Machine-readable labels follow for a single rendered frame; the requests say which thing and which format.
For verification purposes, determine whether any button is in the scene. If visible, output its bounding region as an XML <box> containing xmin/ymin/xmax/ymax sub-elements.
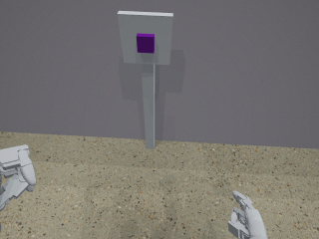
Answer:
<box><xmin>137</xmin><ymin>33</ymin><xmax>155</xmax><ymax>54</ymax></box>

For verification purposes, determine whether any panel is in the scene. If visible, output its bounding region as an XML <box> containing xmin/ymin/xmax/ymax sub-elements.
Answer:
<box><xmin>117</xmin><ymin>11</ymin><xmax>173</xmax><ymax>149</ymax></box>

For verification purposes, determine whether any robot left hand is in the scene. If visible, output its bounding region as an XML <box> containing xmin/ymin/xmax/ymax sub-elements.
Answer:
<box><xmin>0</xmin><ymin>144</ymin><xmax>37</xmax><ymax>211</ymax></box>

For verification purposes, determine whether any robot right hand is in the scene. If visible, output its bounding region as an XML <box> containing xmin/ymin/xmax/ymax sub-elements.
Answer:
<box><xmin>228</xmin><ymin>190</ymin><xmax>268</xmax><ymax>239</ymax></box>

